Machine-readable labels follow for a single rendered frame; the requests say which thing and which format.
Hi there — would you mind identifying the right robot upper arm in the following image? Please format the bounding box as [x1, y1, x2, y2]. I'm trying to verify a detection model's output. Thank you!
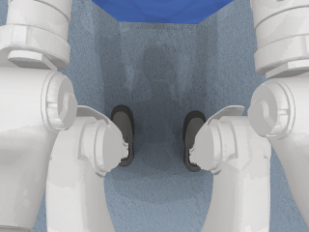
[247, 75, 309, 229]

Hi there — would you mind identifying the robot left forearm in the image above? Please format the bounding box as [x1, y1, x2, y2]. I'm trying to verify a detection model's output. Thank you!
[0, 0, 72, 71]

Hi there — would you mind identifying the left robot upper arm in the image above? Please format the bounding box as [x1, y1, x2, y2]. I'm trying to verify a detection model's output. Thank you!
[0, 66, 78, 232]

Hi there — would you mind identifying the carton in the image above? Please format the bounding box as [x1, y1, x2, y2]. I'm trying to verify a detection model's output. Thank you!
[92, 0, 234, 24]

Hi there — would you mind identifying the robot left foot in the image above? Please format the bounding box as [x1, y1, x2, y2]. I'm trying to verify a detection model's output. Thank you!
[110, 104, 135, 167]

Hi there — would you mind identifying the robot left thigh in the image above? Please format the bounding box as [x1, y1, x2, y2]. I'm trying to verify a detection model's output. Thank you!
[45, 116, 116, 232]

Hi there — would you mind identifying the robot right forearm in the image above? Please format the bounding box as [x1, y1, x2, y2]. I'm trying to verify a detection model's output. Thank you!
[250, 0, 309, 79]

